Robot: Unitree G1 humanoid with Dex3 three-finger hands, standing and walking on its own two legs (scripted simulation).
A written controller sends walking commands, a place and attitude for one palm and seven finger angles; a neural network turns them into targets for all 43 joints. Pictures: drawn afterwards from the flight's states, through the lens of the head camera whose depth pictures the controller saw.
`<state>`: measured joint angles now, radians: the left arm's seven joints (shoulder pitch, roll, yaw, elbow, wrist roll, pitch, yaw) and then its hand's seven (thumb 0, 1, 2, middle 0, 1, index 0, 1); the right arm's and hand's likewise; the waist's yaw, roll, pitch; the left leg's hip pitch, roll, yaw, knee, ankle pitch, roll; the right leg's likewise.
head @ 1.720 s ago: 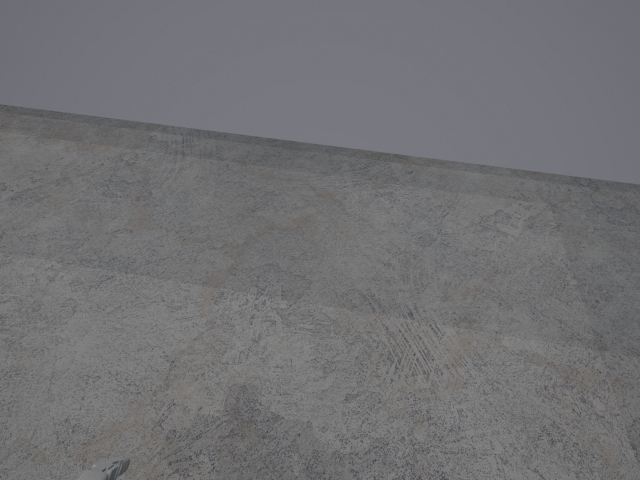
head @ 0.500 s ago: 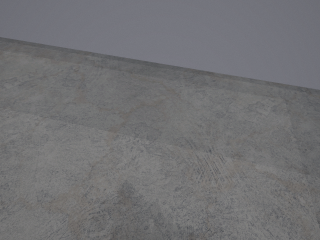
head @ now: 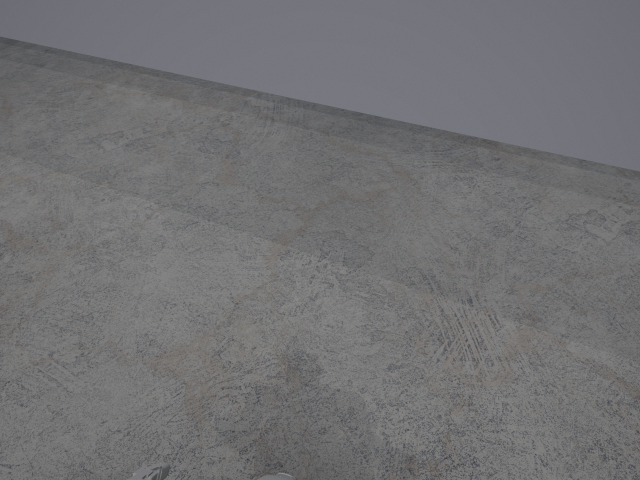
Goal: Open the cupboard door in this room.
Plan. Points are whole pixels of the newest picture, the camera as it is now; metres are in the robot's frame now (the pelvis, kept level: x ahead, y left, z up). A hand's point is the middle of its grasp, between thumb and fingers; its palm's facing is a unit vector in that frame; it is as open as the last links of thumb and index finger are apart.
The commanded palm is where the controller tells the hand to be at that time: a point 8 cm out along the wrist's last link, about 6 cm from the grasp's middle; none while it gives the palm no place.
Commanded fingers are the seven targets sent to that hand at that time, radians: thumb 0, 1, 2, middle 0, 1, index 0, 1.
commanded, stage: turn or walk to find it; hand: left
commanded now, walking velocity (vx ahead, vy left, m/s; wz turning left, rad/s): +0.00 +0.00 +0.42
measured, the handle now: out of the picture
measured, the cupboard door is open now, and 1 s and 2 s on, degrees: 0 0 0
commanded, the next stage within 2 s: none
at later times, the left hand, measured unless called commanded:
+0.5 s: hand out of the picture -0.08 +0.23 -0.19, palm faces +0.28 -0.93 -0.22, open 7.4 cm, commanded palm none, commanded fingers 0.00 0.90 0.90 -0.20 -0.30 -0.20 -0.30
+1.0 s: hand out of the picture -0.03 +0.21 -0.14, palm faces +0.41 -0.87 -0.29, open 7.4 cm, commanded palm none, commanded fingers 0.00 0.90 0.90 -0.20 -0.30 -0.20 -0.30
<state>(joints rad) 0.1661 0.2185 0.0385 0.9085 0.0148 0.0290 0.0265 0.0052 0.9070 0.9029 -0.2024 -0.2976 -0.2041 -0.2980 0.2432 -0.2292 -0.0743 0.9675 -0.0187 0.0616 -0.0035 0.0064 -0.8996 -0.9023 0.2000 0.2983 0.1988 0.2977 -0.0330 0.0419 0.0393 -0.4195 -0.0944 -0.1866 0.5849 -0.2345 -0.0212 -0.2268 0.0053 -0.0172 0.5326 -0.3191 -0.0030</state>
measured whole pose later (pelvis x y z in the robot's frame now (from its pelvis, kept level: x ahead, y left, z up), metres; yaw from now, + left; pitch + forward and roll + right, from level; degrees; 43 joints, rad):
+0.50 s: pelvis -0.03 +0.03 +0.00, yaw +13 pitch +0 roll +0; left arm 0.31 0.25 0.05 0.98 0.02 0.06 0.03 0.01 0.90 0.90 -0.20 -0.30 -0.21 -0.30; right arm 0.13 -0.19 -0.04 0.96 -0.01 0.02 0.01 0.01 -0.90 -0.90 0.20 0.30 0.19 0.30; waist 0.04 -0.08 0.08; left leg -0.26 -0.01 0.06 0.59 -0.33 0.03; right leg -0.37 -0.12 -0.10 0.90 -0.52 0.05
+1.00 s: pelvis -0.05 -0.02 +0.00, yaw +25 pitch -1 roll +2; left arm 0.19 0.18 0.03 0.89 0.02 0.01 0.02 0.00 0.91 0.90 -0.20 -0.30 -0.21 -0.30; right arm 0.26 -0.24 -0.08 0.99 -0.02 0.07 0.00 0.01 -0.90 -0.90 0.20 0.30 0.20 0.30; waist -0.03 0.05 0.04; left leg -0.44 -0.06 -0.06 0.93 -0.44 -0.02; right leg -0.24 -0.05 -0.10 0.56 -0.31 -0.03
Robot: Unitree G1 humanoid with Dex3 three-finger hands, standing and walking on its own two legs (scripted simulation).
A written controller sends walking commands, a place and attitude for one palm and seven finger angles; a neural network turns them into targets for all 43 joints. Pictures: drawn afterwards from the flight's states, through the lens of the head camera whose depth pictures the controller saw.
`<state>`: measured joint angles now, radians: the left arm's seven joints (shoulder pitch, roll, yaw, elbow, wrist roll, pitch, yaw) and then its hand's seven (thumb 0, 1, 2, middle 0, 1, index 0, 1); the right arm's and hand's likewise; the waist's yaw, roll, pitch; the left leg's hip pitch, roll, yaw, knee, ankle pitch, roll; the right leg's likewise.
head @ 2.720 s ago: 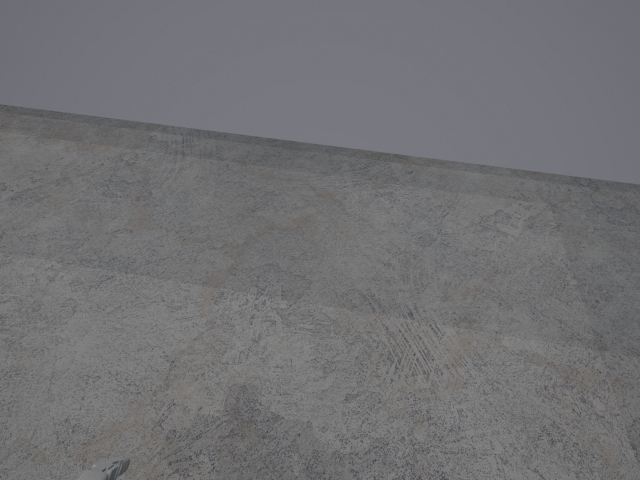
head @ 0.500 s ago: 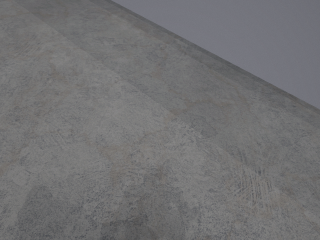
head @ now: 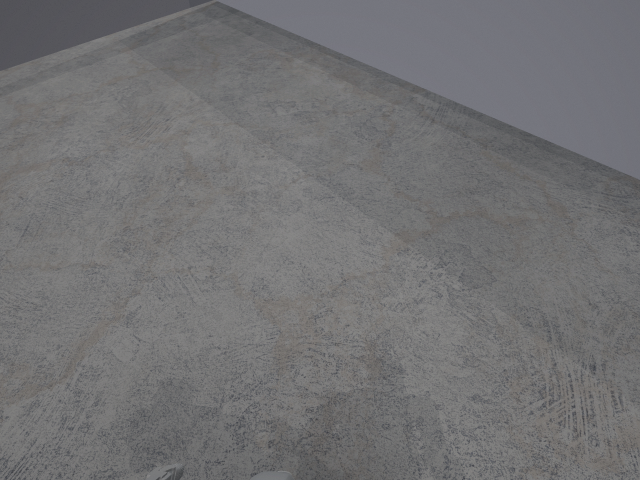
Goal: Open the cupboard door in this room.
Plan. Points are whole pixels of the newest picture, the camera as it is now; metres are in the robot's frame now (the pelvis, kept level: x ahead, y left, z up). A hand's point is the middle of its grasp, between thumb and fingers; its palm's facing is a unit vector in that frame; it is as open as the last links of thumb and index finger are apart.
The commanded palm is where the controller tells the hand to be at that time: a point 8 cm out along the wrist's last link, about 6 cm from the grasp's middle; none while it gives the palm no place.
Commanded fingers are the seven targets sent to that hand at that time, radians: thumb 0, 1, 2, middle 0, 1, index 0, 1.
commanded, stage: turn or walk to find it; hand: left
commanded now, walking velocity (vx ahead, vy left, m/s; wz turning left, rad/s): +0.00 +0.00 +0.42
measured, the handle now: out of the picture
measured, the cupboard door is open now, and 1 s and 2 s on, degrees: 0 0 0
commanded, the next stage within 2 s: none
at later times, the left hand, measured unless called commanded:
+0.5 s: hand out of the picture -0.06 +0.25 -0.19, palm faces +0.27 -0.94 -0.22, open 7.4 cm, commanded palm none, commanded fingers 0.00 0.90 0.90 -0.20 -0.30 -0.20 -0.30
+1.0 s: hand out of the picture -0.02 +0.24 -0.15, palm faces +0.38 -0.89 -0.26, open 7.4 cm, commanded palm none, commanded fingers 0.00 0.90 0.90 -0.20 -0.30 -0.20 -0.30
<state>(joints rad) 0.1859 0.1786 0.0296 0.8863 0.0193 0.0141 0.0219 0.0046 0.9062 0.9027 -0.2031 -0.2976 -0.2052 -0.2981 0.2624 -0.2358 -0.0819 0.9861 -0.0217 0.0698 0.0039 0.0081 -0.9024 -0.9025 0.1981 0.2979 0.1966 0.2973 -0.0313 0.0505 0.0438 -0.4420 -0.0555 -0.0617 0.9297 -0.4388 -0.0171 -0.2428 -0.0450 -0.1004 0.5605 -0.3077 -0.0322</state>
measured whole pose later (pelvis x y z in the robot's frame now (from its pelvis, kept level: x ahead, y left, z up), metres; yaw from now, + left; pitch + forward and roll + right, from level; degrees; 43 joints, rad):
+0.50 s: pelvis -0.03 +0.05 +0.00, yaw +12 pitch -1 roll -1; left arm 0.27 0.26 0.07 0.99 0.02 0.07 0.02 0.01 0.91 0.90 -0.20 -0.30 -0.20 -0.30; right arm 0.14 -0.18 -0.04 0.96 -0.02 0.02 0.00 0.01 -0.90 -0.90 0.20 0.30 0.19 0.30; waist 0.03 -0.07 0.06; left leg -0.26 0.00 0.07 0.59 -0.32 0.06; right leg -0.40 -0.11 -0.12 0.97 -0.50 0.05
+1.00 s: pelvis -0.05 +0.02 +0.00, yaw +23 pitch +1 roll +1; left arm 0.14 0.20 0.04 0.90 0.01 0.03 0.02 0.01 0.91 0.90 -0.20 -0.30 -0.20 -0.30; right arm 0.28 -0.21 -0.07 0.99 -0.02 0.05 0.00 0.01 -0.90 -0.90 0.20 0.30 0.20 0.30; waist -0.05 0.03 0.03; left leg -0.34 -0.10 -0.10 0.49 -0.17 0.03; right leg -0.23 -0.02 -0.02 0.51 -0.31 0.03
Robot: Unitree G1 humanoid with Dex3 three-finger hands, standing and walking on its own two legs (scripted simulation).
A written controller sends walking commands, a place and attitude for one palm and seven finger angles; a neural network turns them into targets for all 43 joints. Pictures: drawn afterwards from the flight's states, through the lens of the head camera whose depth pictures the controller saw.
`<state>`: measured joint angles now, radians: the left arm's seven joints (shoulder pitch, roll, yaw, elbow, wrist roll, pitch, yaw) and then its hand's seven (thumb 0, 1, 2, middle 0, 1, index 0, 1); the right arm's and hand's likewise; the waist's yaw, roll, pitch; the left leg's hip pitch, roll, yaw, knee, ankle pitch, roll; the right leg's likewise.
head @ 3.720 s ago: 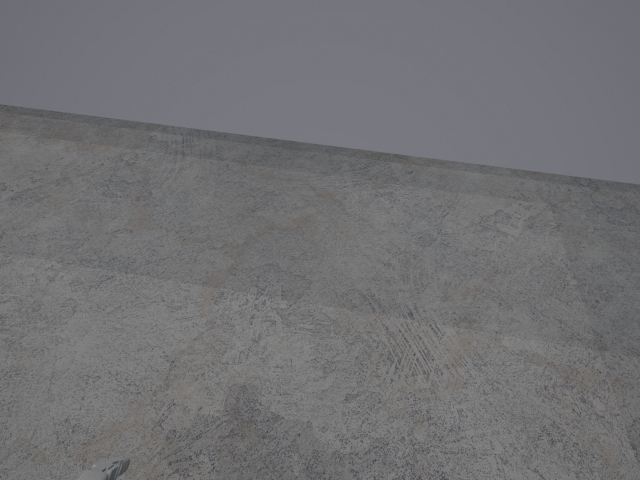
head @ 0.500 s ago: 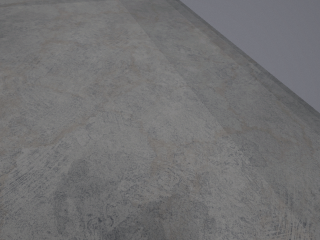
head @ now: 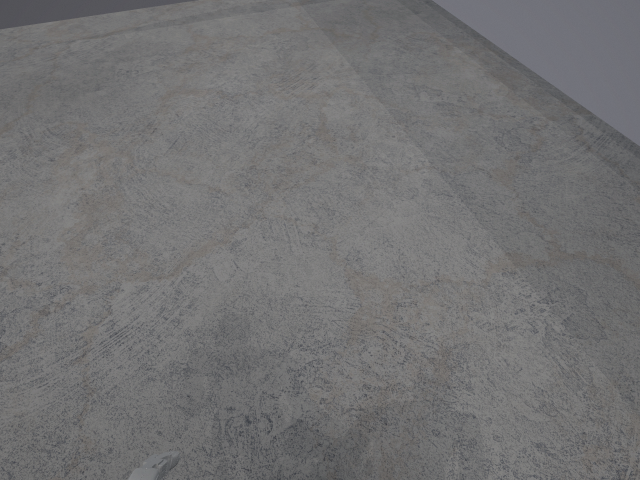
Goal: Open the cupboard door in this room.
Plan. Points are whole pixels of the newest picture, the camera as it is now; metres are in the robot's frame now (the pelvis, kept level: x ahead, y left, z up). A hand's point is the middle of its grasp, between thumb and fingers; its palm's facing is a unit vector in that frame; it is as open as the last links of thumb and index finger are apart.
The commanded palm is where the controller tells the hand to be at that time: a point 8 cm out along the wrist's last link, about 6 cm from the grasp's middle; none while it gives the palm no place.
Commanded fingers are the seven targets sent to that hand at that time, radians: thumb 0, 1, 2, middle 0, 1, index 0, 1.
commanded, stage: turn or walk to find it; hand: left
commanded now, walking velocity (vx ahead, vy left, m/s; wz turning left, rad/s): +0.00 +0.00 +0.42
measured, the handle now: out of the picture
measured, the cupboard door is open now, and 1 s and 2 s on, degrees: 0 0 0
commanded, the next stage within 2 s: none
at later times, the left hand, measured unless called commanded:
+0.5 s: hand out of the picture -0.07 +0.23 -0.19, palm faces +0.30 -0.93 -0.24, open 7.4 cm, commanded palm none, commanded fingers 0.00 0.90 0.90 -0.20 -0.30 -0.20 -0.30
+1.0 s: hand out of the picture -0.04 +0.20 -0.14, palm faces +0.41 -0.87 -0.28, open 7.4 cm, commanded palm none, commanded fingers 0.00 0.90 0.90 -0.20 -0.30 -0.20 -0.30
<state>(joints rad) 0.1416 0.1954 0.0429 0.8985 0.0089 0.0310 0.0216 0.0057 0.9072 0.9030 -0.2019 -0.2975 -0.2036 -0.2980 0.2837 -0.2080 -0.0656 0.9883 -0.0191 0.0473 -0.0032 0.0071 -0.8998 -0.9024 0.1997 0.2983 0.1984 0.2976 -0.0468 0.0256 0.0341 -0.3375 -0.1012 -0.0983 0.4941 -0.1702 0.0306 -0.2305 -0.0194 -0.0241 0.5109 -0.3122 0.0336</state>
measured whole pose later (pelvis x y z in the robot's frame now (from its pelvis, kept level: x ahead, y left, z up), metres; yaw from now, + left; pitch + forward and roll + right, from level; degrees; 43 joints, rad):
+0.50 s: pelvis -0.03 +0.02 -0.01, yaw +14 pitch -1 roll +1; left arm 0.28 0.24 0.06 0.98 0.02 0.04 0.02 0.01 0.90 0.90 -0.21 -0.30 -0.21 -0.30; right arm 0.13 -0.22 -0.06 0.96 -0.01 0.03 0.01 0.01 -0.91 -0.90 0.19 0.30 0.19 0.30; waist 0.03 -0.06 0.09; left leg -0.27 0.01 0.07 0.60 -0.29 0.01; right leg -0.29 -0.16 -0.17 0.75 -0.44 0.04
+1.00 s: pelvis -0.06 -0.02 +0.00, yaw +25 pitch -1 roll +1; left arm 0.18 0.17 0.03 0.90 0.02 0.02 0.02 0.00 0.91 0.90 -0.20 -0.30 -0.20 -0.30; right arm 0.24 -0.23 -0.08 0.98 -0.02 0.07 0.01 0.01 -0.90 -0.90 0.20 0.30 0.20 0.30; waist -0.03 0.06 0.05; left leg -0.44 -0.06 -0.06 0.86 -0.42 -0.02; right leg -0.25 -0.05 -0.10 0.57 -0.30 -0.03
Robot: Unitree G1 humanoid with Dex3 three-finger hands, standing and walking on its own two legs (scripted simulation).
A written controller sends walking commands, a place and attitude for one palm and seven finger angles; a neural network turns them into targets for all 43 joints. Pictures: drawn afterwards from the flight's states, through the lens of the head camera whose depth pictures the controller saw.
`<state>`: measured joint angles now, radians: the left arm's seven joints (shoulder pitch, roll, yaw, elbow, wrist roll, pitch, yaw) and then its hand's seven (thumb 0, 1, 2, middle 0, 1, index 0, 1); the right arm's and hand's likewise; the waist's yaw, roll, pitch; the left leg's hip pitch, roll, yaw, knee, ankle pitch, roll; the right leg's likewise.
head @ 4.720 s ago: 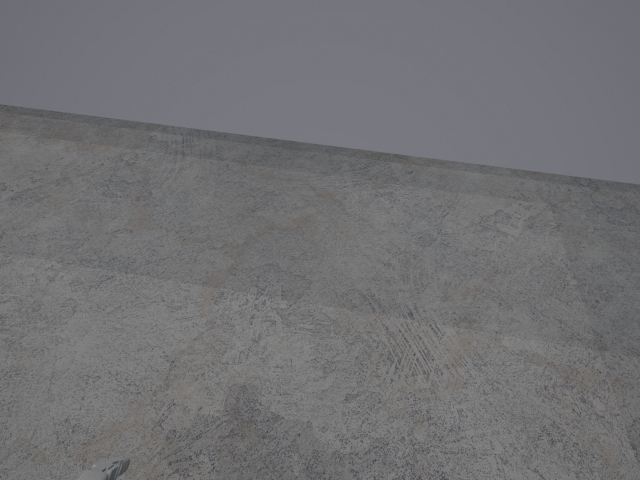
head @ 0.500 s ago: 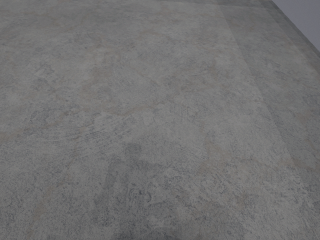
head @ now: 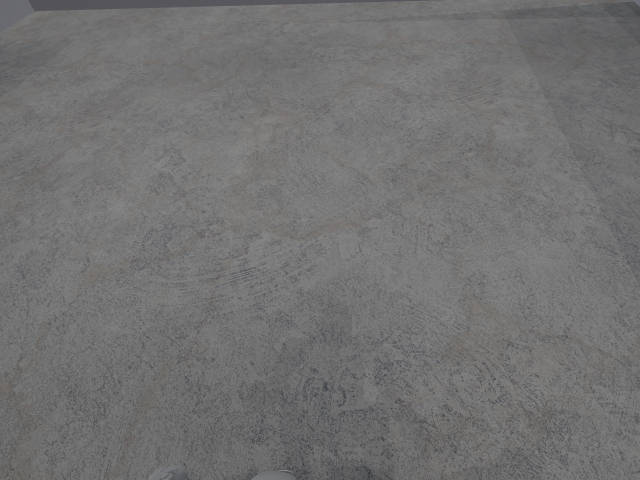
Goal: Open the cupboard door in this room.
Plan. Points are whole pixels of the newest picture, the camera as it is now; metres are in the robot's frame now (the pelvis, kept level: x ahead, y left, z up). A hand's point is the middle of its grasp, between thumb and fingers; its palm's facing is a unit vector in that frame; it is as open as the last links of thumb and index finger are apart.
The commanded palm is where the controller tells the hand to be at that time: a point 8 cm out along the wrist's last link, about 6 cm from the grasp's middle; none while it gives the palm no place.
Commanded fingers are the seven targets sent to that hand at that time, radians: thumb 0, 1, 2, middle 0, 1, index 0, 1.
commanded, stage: turn or walk to find it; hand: left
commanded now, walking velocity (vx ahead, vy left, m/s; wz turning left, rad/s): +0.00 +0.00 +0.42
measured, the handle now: out of the picture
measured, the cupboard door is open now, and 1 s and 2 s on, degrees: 0 0 0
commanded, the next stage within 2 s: none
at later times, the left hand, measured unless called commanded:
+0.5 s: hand out of the picture -0.06 +0.26 -0.18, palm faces +0.26 -0.94 -0.23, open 7.4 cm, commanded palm none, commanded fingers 0.00 0.90 0.90 -0.20 -0.30 -0.20 -0.30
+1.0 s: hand out of the picture -0.02 +0.21 -0.14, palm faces +0.40 -0.87 -0.28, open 7.4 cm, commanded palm none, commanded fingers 0.00 0.90 0.90 -0.20 -0.30 -0.20 -0.30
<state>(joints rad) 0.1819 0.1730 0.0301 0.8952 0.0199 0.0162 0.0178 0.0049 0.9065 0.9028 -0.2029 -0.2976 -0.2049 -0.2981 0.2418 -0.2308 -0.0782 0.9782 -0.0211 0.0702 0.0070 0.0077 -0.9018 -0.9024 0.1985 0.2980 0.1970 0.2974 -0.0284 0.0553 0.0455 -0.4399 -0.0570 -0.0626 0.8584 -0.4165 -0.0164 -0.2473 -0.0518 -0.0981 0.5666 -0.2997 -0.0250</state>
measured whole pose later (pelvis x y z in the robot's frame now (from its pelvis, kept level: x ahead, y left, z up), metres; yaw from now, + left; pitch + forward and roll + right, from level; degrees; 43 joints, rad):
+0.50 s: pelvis -0.03 +0.04 +0.00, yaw +12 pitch +0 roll -1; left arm 0.25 0.26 0.07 0.99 0.02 0.08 0.02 0.01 0.91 0.90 -0.20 -0.30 -0.20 -0.30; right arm 0.17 -0.19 -0.04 0.96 -0.02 0.02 0.00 0.01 -0.90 -0.90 0.20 0.30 0.19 0.30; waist 0.02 -0.06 0.06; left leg -0.25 0.01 0.06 0.57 -0.32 0.04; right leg -0.43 -0.12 -0.10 0.99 -0.47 0.05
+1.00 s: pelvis -0.04 -0.01 +0.00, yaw +24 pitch -1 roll +2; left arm 0.17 0.16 0.03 0.90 0.02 0.01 0.02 0.00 0.91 0.90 -0.20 -0.30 -0.21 -0.30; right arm 0.25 -0.24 -0.08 0.99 -0.02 0.07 0.01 0.01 -0.90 -0.90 0.20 0.30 0.20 0.30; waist -0.03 0.05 0.04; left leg -0.46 -0.06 -0.06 0.97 -0.43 -0.02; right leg -0.23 -0.05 -0.10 0.54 -0.30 -0.04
